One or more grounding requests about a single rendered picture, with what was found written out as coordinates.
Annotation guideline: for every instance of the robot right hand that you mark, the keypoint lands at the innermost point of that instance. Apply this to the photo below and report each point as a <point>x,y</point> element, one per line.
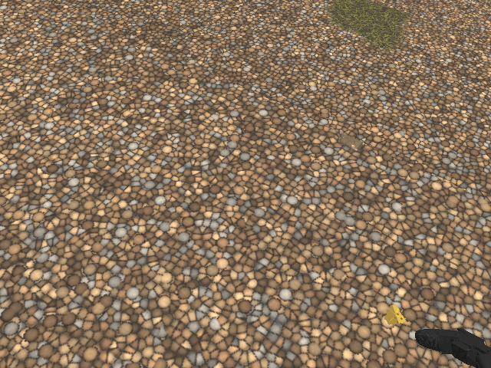
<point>462,344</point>

